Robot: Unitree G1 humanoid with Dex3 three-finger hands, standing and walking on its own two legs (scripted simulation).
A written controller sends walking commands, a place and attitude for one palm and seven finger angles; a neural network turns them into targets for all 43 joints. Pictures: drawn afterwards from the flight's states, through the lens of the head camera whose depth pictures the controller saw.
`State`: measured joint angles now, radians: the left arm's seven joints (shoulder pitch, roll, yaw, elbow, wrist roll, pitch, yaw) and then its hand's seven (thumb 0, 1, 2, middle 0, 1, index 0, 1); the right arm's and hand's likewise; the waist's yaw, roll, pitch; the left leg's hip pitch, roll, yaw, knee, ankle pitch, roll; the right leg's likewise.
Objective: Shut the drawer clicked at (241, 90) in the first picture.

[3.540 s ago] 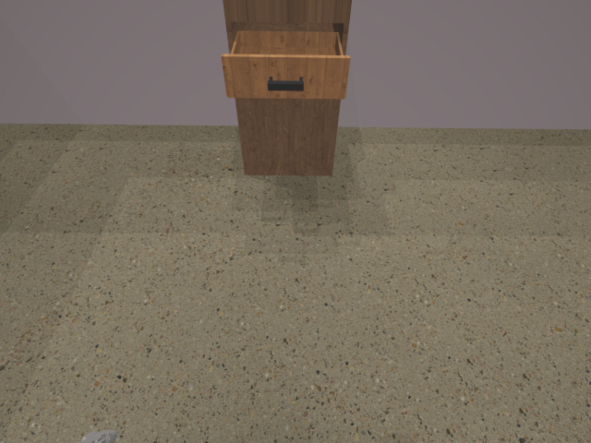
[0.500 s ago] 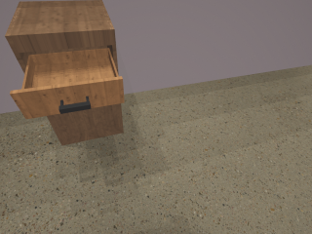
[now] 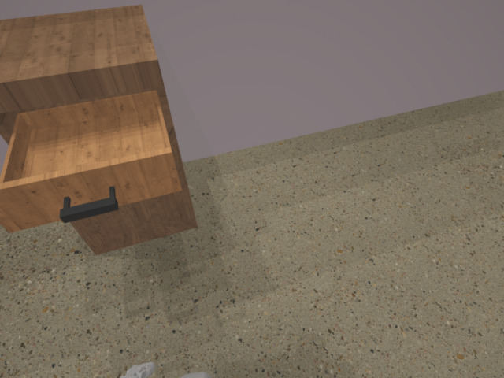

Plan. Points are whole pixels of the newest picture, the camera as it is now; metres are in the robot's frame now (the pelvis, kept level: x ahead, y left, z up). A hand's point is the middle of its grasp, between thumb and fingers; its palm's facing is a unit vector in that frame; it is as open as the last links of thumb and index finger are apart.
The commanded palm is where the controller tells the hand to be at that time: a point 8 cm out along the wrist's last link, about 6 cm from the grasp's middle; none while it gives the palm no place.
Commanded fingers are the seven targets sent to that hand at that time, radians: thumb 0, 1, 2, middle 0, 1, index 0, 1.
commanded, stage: turn to face it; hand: left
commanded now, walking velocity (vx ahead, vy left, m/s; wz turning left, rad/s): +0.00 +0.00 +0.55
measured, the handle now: (90, 202) +0.50 +0.39 -0.08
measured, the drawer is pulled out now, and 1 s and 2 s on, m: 0.29 0.29 0.29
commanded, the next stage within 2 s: take the last steps up to it in 0.58 s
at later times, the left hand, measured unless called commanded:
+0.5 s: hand out of the picture +0.01 +0.24 -0.16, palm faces +0.25 -0.93 -0.27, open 7.4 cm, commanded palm none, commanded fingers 0.00 0.90 0.90 -0.20 -0.30 -0.20 -0.30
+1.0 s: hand out of the picture -0.10 +0.15 -0.16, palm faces +0.44 -0.88 -0.18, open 7.4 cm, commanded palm none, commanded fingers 0.00 0.90 0.90 -0.20 -0.30 -0.20 -0.30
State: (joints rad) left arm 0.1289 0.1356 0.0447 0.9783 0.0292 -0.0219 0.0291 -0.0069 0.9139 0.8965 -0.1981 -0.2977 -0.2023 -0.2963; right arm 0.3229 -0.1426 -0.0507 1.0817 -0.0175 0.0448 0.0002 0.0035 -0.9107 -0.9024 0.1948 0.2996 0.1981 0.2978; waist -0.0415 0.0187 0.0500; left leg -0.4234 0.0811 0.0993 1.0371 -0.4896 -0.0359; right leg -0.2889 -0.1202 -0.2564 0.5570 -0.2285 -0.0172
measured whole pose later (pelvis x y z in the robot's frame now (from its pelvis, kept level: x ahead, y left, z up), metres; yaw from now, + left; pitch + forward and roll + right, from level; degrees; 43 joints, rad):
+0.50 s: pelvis +0.00 +0.02 +0.01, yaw +12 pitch -1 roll -1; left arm 0.22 0.24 0.08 0.97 0.02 0.06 0.02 0.00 0.91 0.90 -0.19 -0.30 -0.20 -0.30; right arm 0.20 -0.21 -0.05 0.93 -0.03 0.03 -0.01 0.00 -0.90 -0.90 0.20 0.30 0.20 0.30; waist 0.00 0.00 0.05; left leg -0.28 -0.02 0.04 0.45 -0.16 0.06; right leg -0.39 -0.05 -0.04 0.85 -0.42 0.07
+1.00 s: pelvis -0.01 +0.00 +0.01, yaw +20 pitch +0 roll +0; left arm 0.38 0.16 0.04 1.06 0.04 -0.03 0.00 0.00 0.90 0.90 -0.20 -0.30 -0.20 -0.30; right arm 0.22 -0.20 -0.06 1.03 -0.03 0.03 0.02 0.00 -0.91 -0.90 0.19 0.30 0.20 0.30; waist 0.06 -0.01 0.01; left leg -0.28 0.06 0.06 0.68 -0.41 -0.01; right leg -0.18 -0.07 -0.15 0.40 -0.22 -0.01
